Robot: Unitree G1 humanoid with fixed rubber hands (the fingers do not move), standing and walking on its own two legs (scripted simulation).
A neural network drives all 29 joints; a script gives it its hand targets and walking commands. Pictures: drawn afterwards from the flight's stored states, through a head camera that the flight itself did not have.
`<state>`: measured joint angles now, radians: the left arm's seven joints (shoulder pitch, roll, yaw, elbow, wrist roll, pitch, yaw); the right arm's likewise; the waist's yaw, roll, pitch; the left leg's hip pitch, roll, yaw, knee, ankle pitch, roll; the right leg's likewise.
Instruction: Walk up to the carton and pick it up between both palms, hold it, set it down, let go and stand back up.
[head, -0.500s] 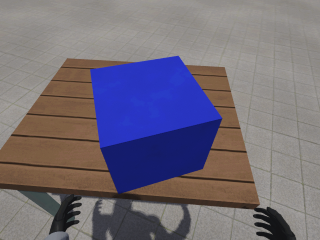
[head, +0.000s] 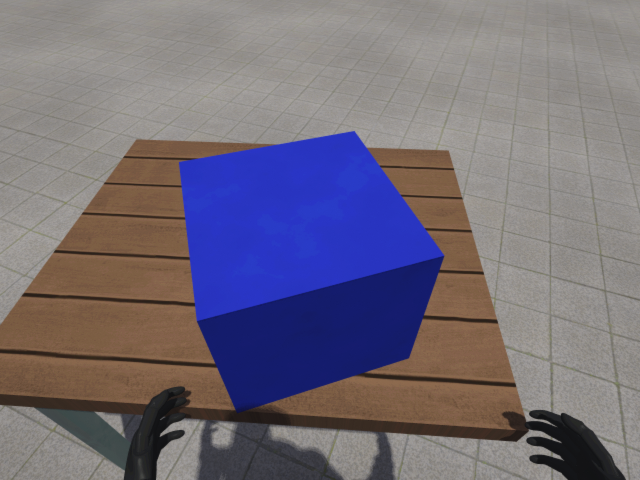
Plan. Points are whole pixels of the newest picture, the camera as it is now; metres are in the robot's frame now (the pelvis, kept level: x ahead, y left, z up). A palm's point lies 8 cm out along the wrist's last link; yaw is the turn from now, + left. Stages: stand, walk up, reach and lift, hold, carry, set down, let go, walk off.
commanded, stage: reach and lift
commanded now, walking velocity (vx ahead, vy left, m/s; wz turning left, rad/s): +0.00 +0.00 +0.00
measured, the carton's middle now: (298, 264) +0.41 +0.09 +0.02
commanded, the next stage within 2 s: none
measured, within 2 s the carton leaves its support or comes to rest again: neither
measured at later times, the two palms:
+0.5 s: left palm (147, 452) +0.15 +0.24 -0.01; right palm (591, 453) +0.19 -0.27 -0.01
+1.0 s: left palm (138, 385) +0.20 +0.25 +0.04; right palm (569, 375) +0.25 -0.24 +0.04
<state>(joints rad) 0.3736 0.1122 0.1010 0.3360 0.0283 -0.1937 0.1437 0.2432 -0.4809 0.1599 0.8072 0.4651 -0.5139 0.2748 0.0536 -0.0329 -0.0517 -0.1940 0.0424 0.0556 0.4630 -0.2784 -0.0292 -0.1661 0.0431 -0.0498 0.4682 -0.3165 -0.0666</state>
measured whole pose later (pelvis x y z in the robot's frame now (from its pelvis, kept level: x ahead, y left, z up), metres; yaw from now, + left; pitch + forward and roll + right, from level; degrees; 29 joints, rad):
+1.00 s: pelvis -0.03 +0.01 +0.00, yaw -1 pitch +3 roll +0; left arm 0.12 0.10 0.13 0.03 -0.05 0.14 0.19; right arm -0.07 -0.53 0.13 0.59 0.52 -0.22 0.26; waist 0.08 -0.04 -0.05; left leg -0.27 0.05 0.07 0.43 -0.21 -0.02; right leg -0.24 0.05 -0.03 0.42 -0.23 -0.06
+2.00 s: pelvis -0.04 +0.00 +0.01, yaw +0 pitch +6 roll +0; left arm -0.42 0.21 0.27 0.07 -0.15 0.63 0.14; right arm -0.70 -0.57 0.11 0.68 0.50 0.26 0.16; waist 0.14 0.00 -0.08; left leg -0.32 0.05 0.04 0.36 -0.14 -0.03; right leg -0.29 0.06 -0.06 0.35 -0.17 -0.07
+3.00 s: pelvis -0.03 +0.00 +0.00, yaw +1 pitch +14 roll -1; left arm -0.64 0.20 0.21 0.53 -0.12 0.34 0.12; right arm -0.91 -0.52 0.12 1.04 0.39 0.07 0.15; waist 0.20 0.03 -0.13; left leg -0.49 0.05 0.02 0.41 -0.16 -0.02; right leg -0.43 0.06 -0.08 0.35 -0.17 -0.06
